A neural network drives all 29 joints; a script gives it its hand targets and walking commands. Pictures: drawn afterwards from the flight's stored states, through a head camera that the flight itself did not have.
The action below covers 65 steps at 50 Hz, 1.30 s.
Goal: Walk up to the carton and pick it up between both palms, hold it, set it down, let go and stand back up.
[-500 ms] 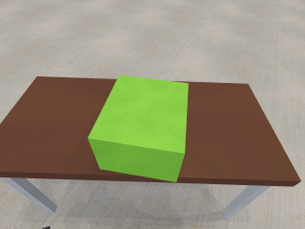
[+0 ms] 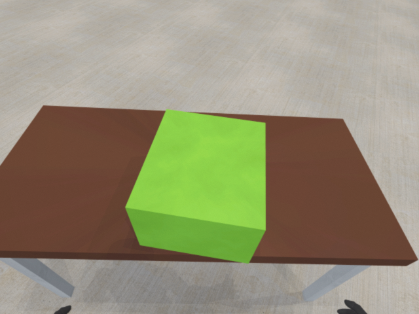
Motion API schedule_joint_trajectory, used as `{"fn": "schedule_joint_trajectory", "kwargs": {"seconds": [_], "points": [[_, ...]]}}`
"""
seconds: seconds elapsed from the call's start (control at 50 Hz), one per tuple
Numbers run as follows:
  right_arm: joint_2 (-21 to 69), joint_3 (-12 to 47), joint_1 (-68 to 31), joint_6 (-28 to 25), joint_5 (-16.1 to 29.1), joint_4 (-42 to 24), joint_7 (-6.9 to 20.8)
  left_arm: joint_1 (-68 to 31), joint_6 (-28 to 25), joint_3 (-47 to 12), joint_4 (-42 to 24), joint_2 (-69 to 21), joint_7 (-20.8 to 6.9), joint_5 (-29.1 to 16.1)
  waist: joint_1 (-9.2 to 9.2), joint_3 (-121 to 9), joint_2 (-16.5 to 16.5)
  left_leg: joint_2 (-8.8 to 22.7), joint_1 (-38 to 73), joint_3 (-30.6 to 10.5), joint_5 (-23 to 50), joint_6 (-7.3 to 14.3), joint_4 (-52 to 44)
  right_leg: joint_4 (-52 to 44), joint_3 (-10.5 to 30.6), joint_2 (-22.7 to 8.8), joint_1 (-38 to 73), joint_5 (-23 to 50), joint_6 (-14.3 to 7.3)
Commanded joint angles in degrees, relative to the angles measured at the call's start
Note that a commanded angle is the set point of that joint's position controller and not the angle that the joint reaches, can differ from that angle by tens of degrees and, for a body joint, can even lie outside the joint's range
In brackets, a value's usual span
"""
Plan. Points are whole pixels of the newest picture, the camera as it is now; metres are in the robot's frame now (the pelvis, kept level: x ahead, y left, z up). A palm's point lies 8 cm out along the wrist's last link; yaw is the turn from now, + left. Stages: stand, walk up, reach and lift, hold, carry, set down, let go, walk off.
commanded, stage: walk up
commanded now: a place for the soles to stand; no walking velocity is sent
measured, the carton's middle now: (205, 181) +0.43 +0.00 -0.06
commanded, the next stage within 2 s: reach and lift in 1.38 s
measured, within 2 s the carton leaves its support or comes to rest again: neither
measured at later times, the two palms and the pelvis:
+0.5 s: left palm out of the picture +0.07 +0.28 -0.11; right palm out of the picture +0.07 -0.32 -0.11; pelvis -0.01 -0.01 +0.00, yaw +0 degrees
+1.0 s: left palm out of the picture +0.08 +0.29 -0.11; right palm out of the picture +0.07 -0.31 -0.11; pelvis +0.00 -0.01 +0.01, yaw +0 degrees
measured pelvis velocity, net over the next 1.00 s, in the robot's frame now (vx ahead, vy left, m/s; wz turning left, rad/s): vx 0.00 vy -0.01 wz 0.00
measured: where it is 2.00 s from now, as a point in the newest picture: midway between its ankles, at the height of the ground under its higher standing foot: outside the picture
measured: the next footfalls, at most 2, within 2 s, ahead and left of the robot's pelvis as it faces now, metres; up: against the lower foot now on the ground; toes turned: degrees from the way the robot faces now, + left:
none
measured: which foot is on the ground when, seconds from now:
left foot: down 0.00-1.00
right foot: down 0.00-1.00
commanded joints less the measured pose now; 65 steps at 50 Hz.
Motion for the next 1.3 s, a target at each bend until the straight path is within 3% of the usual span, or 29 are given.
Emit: {"fn": "schedule_joint_trajectory", "kwargs": {"seconds": [0.0, 0.04, 0.06, 0.1, 0.14, 0.16, 0.18, 0.2, 0.24, 0.28, 0.34, 0.38, 0.42, 0.44, 0.52, 0.54, 0.58, 0.64, 0.68, 0.74, 0.84, 1.0, 1.04, 1.06, 1.08, 1.18, 1.24, 1.26, 1.28], "points": [[-13.03, -2.64, -1.67, -0.64, 0.15, -2.83, -0.64, -1.17, -0.82, 2.12, -2.42, 10.59, 0.41, 0.12, -0.08, -6.18, 3.17, 8.09, -1.52, -4.32, 27.05, 1.41, -5.31, -2.75, 3.71, -4.91, 6.61, 19.73, -3.86], [-12.44, -2.64, -2.07, -0.63, 0.05, -2.58, -0.64, -2.82, -0.89, 2.06, -2.83, 11.09, 0.52, 0.09, -0.41, -5.34, 0.60, 8.10, -3.32, -4.66, 26.77, 1.35, -6.18, -3.09, 4.69, -5.28, 8.29, 21.68, -3.77], [-12.52, -2.56, -2.10, -0.64, -0.18, -2.77, -0.69, -2.52, -0.91, 2.37, -2.64, 10.65, 0.53, 0.01, -0.13, -5.25, 3.00, 7.21, -3.05, -4.47, 26.13, 1.45, -6.09, -2.40, 4.62, -5.14, 8.23, 21.90, -4.10], [-12.51, -2.97, -2.36, -0.44, -0.23, -2.92, -0.38, -3.17, -0.90, 1.80, -2.19, 10.15, 0.48, 0.06, -0.86, -6.84, 2.85, 7.66, -1.07, -4.19, 24.56, 1.05, -7.16, -3.22, 4.35, -5.06, 7.87, 19.42, -4.01], [-12.14, -2.57, -2.34, -0.58, -0.13, -2.52, -0.26, -3.58, -0.80, 1.79, -1.69, 10.04, 0.42, 0.27, -0.34, -4.95, 0.08, 7.92, -2.07, -5.32, 22.01, 0.90, -8.35, -4.39, 4.00, -4.58, 7.36, 17.71, -3.03], [-12.29, -2.70, -2.49, -0.61, -0.08, -2.49, -0.19, -3.57, -0.72, 1.96, -1.35, 10.12, 0.46, -0.18, -0.85, -5.57, 2.77, 8.05, -0.52, -5.32, 22.13, 0.88, -8.60, -4.00, 4.09, -4.62, 7.00, 18.32, -3.30], [-12.20, -2.65, -2.28, -0.61, -0.22, -2.01, -0.27, -3.23, -0.78, 1.92, -1.73, 10.41, 0.41, 0.04, -0.77, -7.35, -0.61, 9.08, 0.33, -5.70, 21.70, 1.16, -9.33, -3.95, 3.59, -4.49, 7.09, 16.44, -3.15], [-12.86, -2.99, -2.79, -0.56, -0.24, -2.86, -0.31, -2.58, -0.62, 1.62, -1.57, 9.52, 0.39, 0.12, -0.49, -5.71, 2.34, 8.37, -0.13, -4.60, 22.82, 1.07, -8.63, -4.21, 3.78, -3.94, 6.32, 16.71, -3.23], [-12.83, -3.09, -2.17, -0.43, -0.75, -2.00, -0.43, -2.41, -0.79, 1.79, -1.71, 9.80, 0.47, 0.30, -0.34, -6.07, 1.52, 7.79, -0.67, -3.46, 24.46, 0.73, -8.60, -4.68, 4.45, -4.73, 7.80, 18.25, -3.69], [-12.44, -3.14, -3.16, -0.46, -0.63, -2.44, -0.24, -1.71, -0.65, 2.02, -1.36, 10.42, 0.46, -0.02, 0.17, -3.97, 3.64, 7.42, -1.73, -4.20, 19.05, 1.19, -9.43, -4.11, 4.29, -4.36, 6.56, 15.49, -3.63], [-11.63, -2.73, -3.27, -0.27, -0.13, -2.04, -0.22, -2.08, -0.69, 2.20, -0.83, 10.81, 0.34, 0.20, 0.56, -3.99, 1.49, 7.83, -4.62, -5.75, 11.87, 0.98, -10.99, -6.26, 5.38, -5.20, 8.55, 12.78, -3.44], [-11.63, -3.29, -3.18, -0.30, -0.32, -1.88, -0.08, -2.28, -0.62, 2.69, -1.11, 11.48, 0.32, 0.23, -0.35, -2.34, 1.53, 6.58, -3.18, -3.71, 8.35, 0.97, -9.79, -7.55, 6.48, -5.09, 5.17, 8.78, -3.75], [-10.58, -2.91, -2.80, 0.17, -0.58, -1.94, 0.07, -2.29, -1.50, 2.09, -0.90, 11.93, 0.40, 0.16, 0.14, -2.48, 2.88, 5.64, -3.98, -3.04, 9.03, 1.07, -8.74, -9.09, 7.74, -7.22, 6.66, 9.69, -4.04], [-10.46, -3.01, -1.70, 0.44, -1.00, -1.71, 0.17, -2.32, -1.59, 2.19, -1.12, 12.27, 0.37, 0.37, -0.35, -2.95, 0.54, 5.61, -2.67, -3.19, 8.56, 0.90, -8.83, -10.02, 8.99, -8.17, 4.76, 8.93, -3.89], [-10.07, -2.99, -1.71, 0.61, -0.89, -1.14, 0.66, -2.19, -2.02, 1.89, -1.40, 11.62, 0.62, 0.19, -0.50, -2.68, -2.09, 5.51, -0.92, -3.06, 9.30, 0.44, -10.15, -11.00, 7.98, -7.24, 4.91, 10.63, -3.63], [-10.65, -2.85, -1.63, 0.53, -0.70, -1.00, 0.64, -1.91, -1.99, 2.03, -1.12, 12.09, 0.76, 0.28, -0.02, -4.14, -0.92, 5.68, -1.71, -3.47, 10.09, 0.26, -9.59, -9.90, 7.47, -7.06, 7.02, 10.81, -3.65], [-10.41, -3.07, -1.16, 0.64, -0.60, -0.72, 0.61, -1.27, -2.06, 2.27, -1.27, 12.40, 0.82, 0.50, -0.18, -3.98, -3.50, 4.78, -2.52, -2.75, 8.17, 0.17, -8.98, -10.97, 9.11, -8.47, 8.01, 10.24, -4.09], [-10.44, -2.81, 0.42, 0.60, -0.47, -0.74, 0.64, -1.80, -2.03, 1.86, -1.37, 11.76, 0.94, 0.44, -0.58, -3.28, -2.04, 4.77, -0.21, -2.98, 7.58, 0.06, -9.40, -12.06, 9.70, -8.37, 5.17, 8.31, -3.51], [-11.07, -2.78, 0.22, 0.46, -0.80, -0.39, 0.54, -2.05, -1.90, 1.72, -1.26, 10.76, 0.86, 0.19, -0.25, -3.58, -0.02, 5.94, -1.99, -4.39, 8.23, 0.72, -11.25, -10.66, 6.92, -6.89, 7.06, 8.99, -3.01], [-11.79, -3.17, -0.66, 0.36, -0.89, -0.70, 0.70, -0.93, -1.94, 1.78, -1.09, 10.67, 0.82, 0.08, 0.15, -4.88, -1.65, 6.81, -0.56, -4.47, 10.17, 1.14, -11.50, -9.40, 6.43, -5.81, 6.03, 7.94, -3.41], [-11.80, -3.12, -1.65, 0.21, -0.90, -0.65, 0.37, 0.09, -1.48, 1.80, -1.43, 10.41, 0.70, 0.10, 0.79, -3.32, 4.06, 8.05, -2.57, -5.58, 11.28, 1.43, -13.13, -7.26, 4.69, -5.24, 6.52, 11.99, -2.81], [-11.60, -3.44, -0.90, 0.22, -0.56, -1.30, 0.38, -0.98, -1.63, 1.51, -1.75, 10.45, 0.74, 0.50, -0.17, -1.15, 0.54, 6.81, -0.78, -3.88, 15.21, 0.89, -11.09, -7.77, 4.65, -5.15, 4.33, 15.52, -2.94], [-11.53, -3.28, -0.52, 0.41, -0.49, -1.33, 0.29, -0.50, -1.65, 1.68, -2.16, 10.38, 0.72, 0.20, 0.13, -3.59, 4.55, 6.89, -2.96, -3.76, 15.63, 0.82, -11.49, -7.12, 5.28, -5.90, 9.01, 17.10, -2.90], [-11.06, -3.09, -0.49, 0.34, -0.03, -1.72, 0.64, 0.60, -1.72, 2.01, -1.94, 11.30, 0.99, 0.00, -0.14, -5.17, 0.59, 7.06, -0.55, -3.76, 15.73, 0.68, -11.32, -6.65, 5.46, -6.06, 8.60, 18.42, -3.41], [-11.14, -3.40, -0.53, 0.35, -0.58, -2.11, 0.66, -0.31, -1.64, 1.84, -2.06, 10.49, 0.97, 0.21, -0.47, -5.22, 3.21, 6.89, 0.78, -3.28, 17.42, 0.72, -10.38, -7.29, 5.92, -6.08, 6.69, 17.74, -3.24], [-11.98, -3.06, -1.02, 0.39, -0.39, -2.34, 0.52, 1.20, -1.58, 1.54, -2.14, 10.59, 0.92, 0.24, 0.15, -4.47, 0.23, 7.42, 0.20, -3.91, 17.30, 1.05, -9.92, -7.02, 5.03, -5.45, 7.00, 19.15, -2.84], [-11.33, -3.34, -1.30, 0.50, -0.45, -2.42, 0.48, 1.31, -1.44, 1.74, -2.55, 10.19, 0.97, 0.50, 0.06, -4.73, 3.38, 7.57, 0.73, -3.74, 18.49, 1.27, -10.36, -6.80, 4.96, -5.52, 6.91, 18.80, -2.74], [-10.84, -3.08, -0.63, 0.53, -0.46, -2.13, 0.45, 0.67, -1.52, 1.95, -2.26, 10.58, 1.09, 0.47, -0.26, -6.49, -0.37, 8.05, 0.92, -4.37, 18.07, 1.09, -9.66, -6.78, 5.45, -5.91, 8.85, 19.42, -2.79], [-11.09, -3.33, -1.00, 0.55, -0.17, -2.67, 0.52, -0.01, -1.77, 1.86, -2.61, 10.13, 1.16, 0.41, -0.65, -6.72, -1.33, 7.62, 1.67, -3.86, 17.13, 1.01, -9.52, -7.29, 5.78, -5.76, 8.00, 19.00, -2.95]]}}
